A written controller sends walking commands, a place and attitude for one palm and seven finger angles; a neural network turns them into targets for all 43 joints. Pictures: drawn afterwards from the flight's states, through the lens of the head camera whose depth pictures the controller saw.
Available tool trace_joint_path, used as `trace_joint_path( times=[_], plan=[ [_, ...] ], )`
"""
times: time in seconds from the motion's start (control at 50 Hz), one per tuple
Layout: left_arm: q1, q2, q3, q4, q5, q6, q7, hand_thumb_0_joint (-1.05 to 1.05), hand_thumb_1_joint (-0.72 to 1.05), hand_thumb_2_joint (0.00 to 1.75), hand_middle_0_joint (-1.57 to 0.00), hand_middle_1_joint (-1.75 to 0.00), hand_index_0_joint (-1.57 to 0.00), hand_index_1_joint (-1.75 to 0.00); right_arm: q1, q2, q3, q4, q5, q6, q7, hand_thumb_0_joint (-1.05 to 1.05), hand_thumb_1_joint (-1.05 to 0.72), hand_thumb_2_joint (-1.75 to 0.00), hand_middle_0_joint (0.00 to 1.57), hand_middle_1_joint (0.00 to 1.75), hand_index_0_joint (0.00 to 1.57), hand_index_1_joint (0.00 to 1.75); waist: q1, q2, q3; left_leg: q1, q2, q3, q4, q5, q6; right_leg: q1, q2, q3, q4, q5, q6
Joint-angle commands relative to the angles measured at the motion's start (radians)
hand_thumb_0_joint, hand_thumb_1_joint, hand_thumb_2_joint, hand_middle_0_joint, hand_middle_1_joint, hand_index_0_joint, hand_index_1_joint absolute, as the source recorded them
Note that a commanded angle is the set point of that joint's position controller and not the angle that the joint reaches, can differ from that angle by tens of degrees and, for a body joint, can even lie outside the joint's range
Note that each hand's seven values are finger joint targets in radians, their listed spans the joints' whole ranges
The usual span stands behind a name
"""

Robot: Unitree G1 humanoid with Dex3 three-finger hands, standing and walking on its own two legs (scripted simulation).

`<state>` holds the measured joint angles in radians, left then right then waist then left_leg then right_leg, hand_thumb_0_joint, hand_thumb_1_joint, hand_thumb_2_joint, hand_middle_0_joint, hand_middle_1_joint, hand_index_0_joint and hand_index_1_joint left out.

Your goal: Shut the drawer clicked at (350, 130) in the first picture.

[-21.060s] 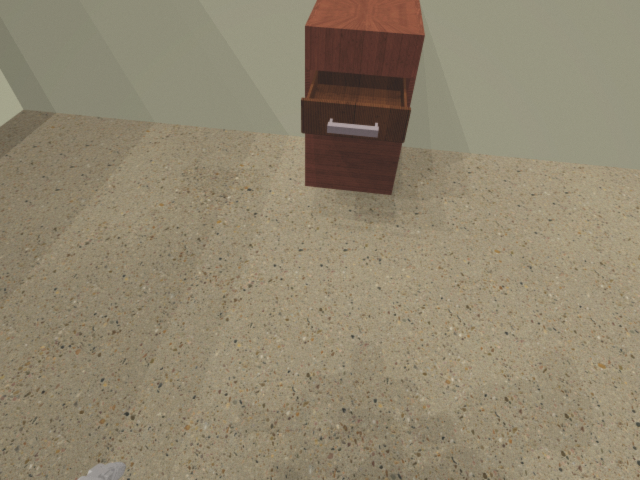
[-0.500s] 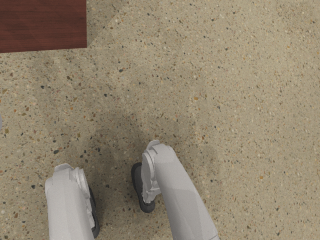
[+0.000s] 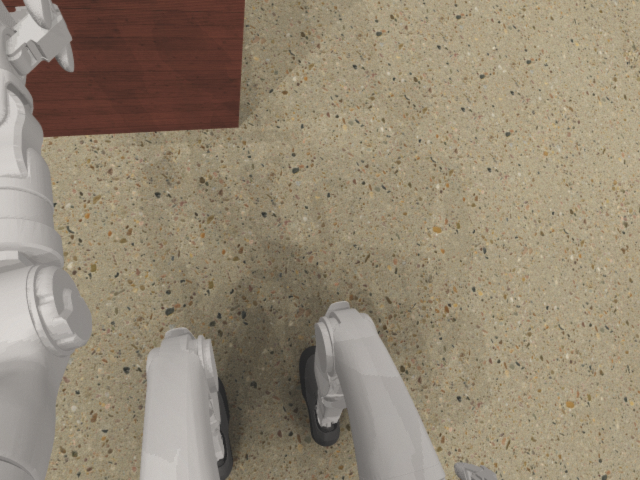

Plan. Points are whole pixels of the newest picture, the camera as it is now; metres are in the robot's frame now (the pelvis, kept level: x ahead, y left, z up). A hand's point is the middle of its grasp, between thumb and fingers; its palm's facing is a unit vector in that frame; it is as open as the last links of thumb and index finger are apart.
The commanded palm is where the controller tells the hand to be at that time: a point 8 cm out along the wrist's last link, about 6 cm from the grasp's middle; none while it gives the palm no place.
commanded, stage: pull the fist back off the drawer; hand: left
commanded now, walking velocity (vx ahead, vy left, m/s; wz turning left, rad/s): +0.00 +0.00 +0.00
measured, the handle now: out of the picture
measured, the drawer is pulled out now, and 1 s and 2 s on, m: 0.00 0.00 0.00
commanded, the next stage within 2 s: draw the hand back to the body in 0.04 s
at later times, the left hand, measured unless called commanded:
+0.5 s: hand out of the picture +0.45 +0.21 +0.15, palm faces +0.12 -0.99 -0.06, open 3.3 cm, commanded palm +0.42 +0.25 +0.15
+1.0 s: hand out of the picture +0.33 +0.25 +0.31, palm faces +0.34 -0.88 -0.33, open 3.3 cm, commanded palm +0.28 +0.29 +0.33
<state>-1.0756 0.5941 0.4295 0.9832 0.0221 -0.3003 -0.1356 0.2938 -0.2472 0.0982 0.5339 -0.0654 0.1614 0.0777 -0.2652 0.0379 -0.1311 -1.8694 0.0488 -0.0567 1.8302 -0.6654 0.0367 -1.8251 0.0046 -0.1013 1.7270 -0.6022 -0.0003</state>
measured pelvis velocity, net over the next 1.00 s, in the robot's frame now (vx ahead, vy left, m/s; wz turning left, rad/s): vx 0.08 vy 0.01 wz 0.11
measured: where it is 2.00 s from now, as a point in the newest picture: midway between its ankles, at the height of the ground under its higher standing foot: (270, 428)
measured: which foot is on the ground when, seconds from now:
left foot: down 0.00-1.00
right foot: down 0.00-1.00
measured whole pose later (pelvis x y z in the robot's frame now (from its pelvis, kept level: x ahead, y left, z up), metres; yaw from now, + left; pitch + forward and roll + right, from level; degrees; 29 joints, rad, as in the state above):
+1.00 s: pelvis +0.08 +0.01 +0.24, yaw +6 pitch +6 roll -1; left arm 0.18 0.33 0.11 -0.03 -0.06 0.01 0.15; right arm 0.25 -0.23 0.06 0.47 0.05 0.04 -0.10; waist -0.01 0.05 -0.09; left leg -0.44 0.00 0.01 0.76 -0.43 0.02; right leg -0.42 -0.02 -0.05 0.72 -0.40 0.01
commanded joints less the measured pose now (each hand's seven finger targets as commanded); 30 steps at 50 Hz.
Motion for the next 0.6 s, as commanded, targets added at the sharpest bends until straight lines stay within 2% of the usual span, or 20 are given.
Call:
trace_joint_path(
  times=[0.0, 0.04, 0.1, 0.12, 0.14, 0.18, 0.2, 0.22, 0.24, 0.26, 0.3, 0.32, 0.34, 0.38, 0.4, 0.46, 0.5, 0.52, 0.54, 0.58],
  plan=[
    [-0.453, 0.155, -0.021, -0.272, -0.018, -0.123, 0.011, 0.0, 0.9, 0.9, -1.4, -1.6, -1.4, -1.6, 0.233, -0.221, -0.095, 0.012, -0.012, -0.006, -0.017, 0.0, -0.9, -0.9, 0.2, 0.3, 0.2, 0.3, -0.029, 0.305, -0.728, 0.627, -0.016, -0.06, -0.182, 0.445, -0.004, 0.313, 0.031, 0.023, -0.175, 0.268, -0.031],
    [-0.451, 0.14, -0.034, -0.253, -0.01, -0.142, 0.017, 0.0, 0.9, 0.9, -1.4, -1.6, -1.4, -1.6, 0.23, -0.223, -0.099, 0.02, -0.016, -0.003, -0.018, 0.0, -0.9, -0.9, 0.2, 0.3, 0.2, 0.3, -0.03, 0.323, -0.713, 0.667, -0.013, -0.072, -0.185, 0.481, -0.011, 0.281, 0.027, 0.015, -0.167, 0.277, -0.034],
    [-0.399, 0.11, -0.042, -0.173, -0.009, -0.146, 0.016, 0.0, 0.9, 0.9, -1.4, -1.6, -1.4, -1.6, 0.214, -0.224, -0.1, 0.019, -0.016, 0.007, -0.02, 0.0, -0.9, -0.9, 0.2, 0.3, 0.2, 0.3, -0.03, 0.27, -0.682, 0.63, -0.015, -0.065, -0.18, 0.462, -0.007, 0.287, 0.027, 0.018, -0.171, 0.27, -0.033],
    [-0.403, 0.109, -0.043, -0.156, -0.009, -0.145, 0.014, 0.0, 0.9, 0.9, -1.4, -1.6, -1.4, -1.6, 0.216, -0.219, -0.097, 0.018, -0.017, 0.01, -0.021, 0.0, -0.9, -0.9, 0.2, 0.3, 0.2, 0.3, -0.031, 0.274, -0.667, 0.613, -0.017, -0.057, -0.178, 0.461, -0.004, 0.297, 0.025, 0.021, -0.173, 0.276, -0.033],
    [-0.354, 0.154, -0.003, -0.236, -0.014, -0.145, 0.011, 0.0, 0.9, 0.9, -1.4, -1.6, -1.4, -1.6, 0.213, -0.225, -0.1, -0.007, -0.012, 0.019, -0.019, 0.0, -0.9, -0.9, 0.2, 0.3, 0.2, 0.3, 0.018, 0.299, -0.734, 0.663, -0.016, -0.06, -0.205, 0.488, -0.009, 0.346, 0.027, 0.02, -0.177, 0.285, -0.037],
    [-0.219, 0.196, 0.035, -0.475, -0.036, -0.132, 0.001, 0.0, 0.9, 0.9, -1.4, -1.6, -1.4, -1.6, 0.181, -0.224, -0.116, -0.068, 0.008, 0.029, -0.012, 0.0, -0.9, -0.9, 0.2, 0.3, 0.2, 0.3, 0.103, 0.39, -0.951, 0.851, -0.018, -0.057, -0.263, 0.623, -0.025, 0.477, 0.024, 0.038, -0.206, 0.378, -0.045],
    [-0.127, 0.182, 0.034, -0.566, -0.054, -0.114, -0.003, 0.0, 0.9, 0.9, -1.4, -1.6, -1.4, -1.6, 0.167, -0.219, -0.123, -0.095, 0.021, 0.032, -0.008, 0.0, -0.9, -0.9, 0.2, 0.3, 0.2, 0.3, 0.13, 0.393, -1.014, 0.928, -0.017, -0.059, -0.297, 0.686, -0.034, 0.536, 0.025, 0.042, -0.228, 0.422, -0.046],
    [-0.021, 0.149, 0.016, -0.644, -0.077, -0.088, -0.008, 0.0, 0.9, 0.9, -1.4, -1.6, -1.4, -1.6, 0.155, -0.211, -0.127, -0.12, 0.034, 0.03, -0.004, 0.0, -0.9, -0.9, 0.2, 0.3, 0.2, 0.3, 0.146, 0.387, -1.037, 0.98, -0.014, -0.061, -0.327, 0.735, -0.038, 0.574, 0.027, 0.042, -0.249, 0.446, -0.046],
    [0.051, 0.121, 0.0, -0.729, -0.098, -0.058, -0.009, 0.0, 0.9, 0.9, -1.4, -1.6, -1.4, -1.6, 0.14, -0.209, -0.131, -0.134, 0.05, 0.03, -0.001, 0.0, -0.9, -0.9, 0.2, 0.3, 0.2, 0.3, 0.151, 0.344, -1.034, 1.004, -0.01, -0.063, -0.358, 0.741, -0.039, 0.619, 0.029, 0.039, -0.282, 0.463, -0.042],
    [0.108, 0.081, -0.027, -0.795, -0.118, -0.023, -0.011, 0.0, 0.9, 0.9, -1.4, -1.6, -1.4, -1.6, 0.122, -0.201, -0.135, -0.145, 0.065, 0.023, -0.001, 0.0, -0.9, -0.9, 0.2, 0.3, 0.2, 0.3, 0.145, 0.297, -1.009, 0.992, -0.012, -0.055, -0.383, 0.711, -0.03, 0.672, 0.03, 0.04, -0.314, 0.478, -0.038],
    [0.187, 0.042, -0.051, -0.864, -0.156, 0.041, -0.005, 0.0, 0.9, 0.9, -1.4, -1.6, -1.4, -1.6, 0.097, -0.197, -0.135, -0.148, 0.091, 0.001, -0.014, 0.0, -0.9, -0.9, 0.2, 0.3, 0.2, 0.3, 0.128, 0.173, -0.905, 0.932, -0.015, -0.046, -0.439, 0.608, -0.014, 0.763, 0.031, 0.044, -0.384, 0.473, -0.026],
    [0.202, 0.016, -0.073, -0.908, -0.172, 0.06, 0.001, 0.0, 0.9, 0.9, -1.4, -1.6, -1.4, -1.6, 0.082, -0.188, -0.13, -0.148, 0.1, -0.018, -0.025, 0.0, -0.9, -0.9, 0.2, 0.3, 0.2, 0.3, 0.119, 0.144, -0.873, 0.924, -0.014, -0.044, -0.461, 0.578, -0.01, 0.791, 0.028, 0.051, -0.41, 0.466, -0.023],
    [0.224, 0.018, -0.063, -0.93, -0.186, 0.073, 0.013, 0.0, 0.9, 0.9, -1.4, -1.6, -1.4, -1.6, 0.078, -0.188, -0.133, -0.137, 0.106, -0.036, -0.036, 0.0, -0.9, -0.9, 0.2, 0.3, 0.2, 0.3, 0.116, 0.11, -0.827, 0.91, -0.016, -0.036, -0.485, 0.53, -0.006, 0.818, 0.03, 0.054, -0.447, 0.445, -0.014],
    [0.272, -0.025, -0.085, -0.948, -0.208, 0.072, 0.033, 0.0, 0.9, 0.9, -1.4, -1.6, -1.4, -1.6, 0.064, -0.171, -0.13, -0.113, 0.112, -0.077, -0.057, 0.0, -0.9, -0.9, 0.2, 0.3, 0.2, 0.3, 0.112, 0.075, -0.731, 0.9, -0.023, -0.022, -0.529, 0.476, -0.003, 0.857, 0.027, 0.061, -0.506, 0.413, -0.006],
    [0.305, -0.042, -0.088, -0.935, -0.217, 0.06, 0.042, 0.0, 0.9, 0.9, -1.4, -1.6, -1.4, -1.6, 0.06, -0.165, -0.13, -0.098, 0.112, -0.097, -0.068, 0.0, -0.9, -0.9, 0.2, 0.3, 0.2, 0.3, 0.108, 0.029, -0.683, 0.885, -0.025, -0.013, -0.547, 0.452, 0.0, 0.887, 0.026, 0.066, -0.535, 0.403, -0.002],
    [0.419, -0.13, -0.153, -0.857, -0.218, 0.011, 0.046, 0.0, 0.9, 0.9, -1.4, -1.6, -1.4, -1.6, 0.048, -0.149, -0.128, -0.066, 0.108, -0.141, -0.084, 0.0, -0.9, -0.9, 0.2, 0.3, 0.2, 0.3, 0.113, 0.056, -0.546, 0.929, -0.033, 0.004, -0.613, 0.411, -0.009, 0.888, 0.025, 0.059, -0.598, 0.349, -0.004],
    [0.52, -0.181, -0.202, -0.757, -0.21, -0.001, 0.027, 0.0, 0.9, 0.9, -1.4, -1.6, -1.4, -1.6, 0.046, -0.147, -0.13, -0.061, 0.109, -0.154, -0.085, 0.0, -0.9, -0.9, 0.2, 0.3, 0.2, 0.3, 0.117, 0.016, -0.437, 0.937, -0.037, 0.015, -0.659, 0.367, -0.011, 0.899, 0.027, 0.051, -0.646, 0.311, -0.005],
    [0.55, -0.186, -0.219, -0.729, -0.202, -0.005, 0.014, 0.0, 0.9, 0.9, -1.4, -1.6, -1.4, -1.6, 0.043, -0.15, -0.129, -0.069, 0.109, -0.156, -0.085, 0.0, -0.9, -0.9, 0.2, 0.3, 0.2, 0.3, 0.129, 0.047, -0.395, 0.956, -0.043, 0.019, -0.688, 0.357, -0.013, 0.907, 0.027, 0.047, -0.667, 0.298, -0.012],
    [0.578, -0.2, -0.24, -0.7, -0.195, -0.005, -0.001, 0.0, 0.9, 0.9, -1.4, -1.6, -1.4, -1.6, 0.034, -0.15, -0.129, -0.078, 0.111, -0.155, -0.084, 0.0, -0.9, -0.9, 0.2, 0.3, 0.2, 0.3, 0.132, 0.047, -0.354, 0.978, -0.043, 0.023, -0.714, 0.335, -0.016, 0.905, 0.027, 0.042, -0.686, 0.275, -0.013],
    [0.638, -0.191, -0.243, -0.703, -0.2, -0.001, -0.026, 0.0, 0.9, 0.9, -1.4, -1.6, -1.4, -1.6, 0.013, -0.155, -0.13, -0.109, 0.118, -0.152, -0.085, 0.0, -0.9, -0.9, 0.2, 0.3, 0.2, 0.3, 0.157, 0.046, -0.309, 1.02, -0.047, 0.027, -0.768, 0.326, -0.016, 0.955, 0.026, 0.04, -0.729, 0.27, -0.02]
  ],
)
